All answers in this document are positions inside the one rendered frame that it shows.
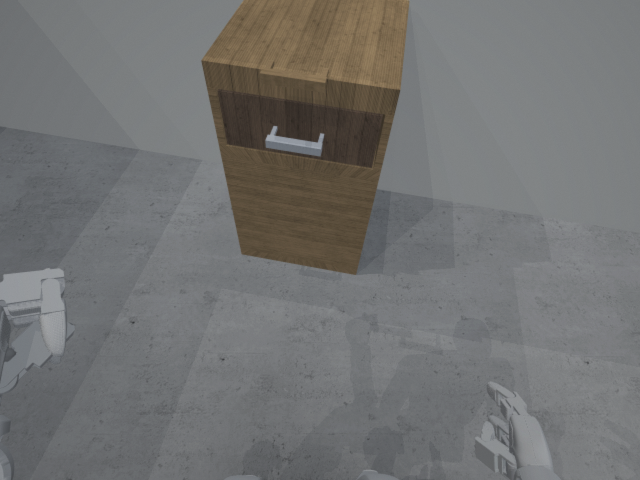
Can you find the left robot hand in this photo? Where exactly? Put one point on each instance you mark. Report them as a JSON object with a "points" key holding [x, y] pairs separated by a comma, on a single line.
{"points": [[33, 300]]}

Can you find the drawer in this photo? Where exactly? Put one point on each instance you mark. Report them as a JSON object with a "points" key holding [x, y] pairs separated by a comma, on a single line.
{"points": [[350, 136]]}

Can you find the cabinet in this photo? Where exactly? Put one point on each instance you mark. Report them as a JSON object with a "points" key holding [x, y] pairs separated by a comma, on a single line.
{"points": [[295, 209]]}

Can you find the right robot hand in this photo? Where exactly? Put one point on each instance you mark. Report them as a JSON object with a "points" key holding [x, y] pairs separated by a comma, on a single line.
{"points": [[521, 443]]}

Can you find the handle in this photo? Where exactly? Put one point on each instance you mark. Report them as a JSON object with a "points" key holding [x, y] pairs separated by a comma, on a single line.
{"points": [[294, 145], [293, 80]]}

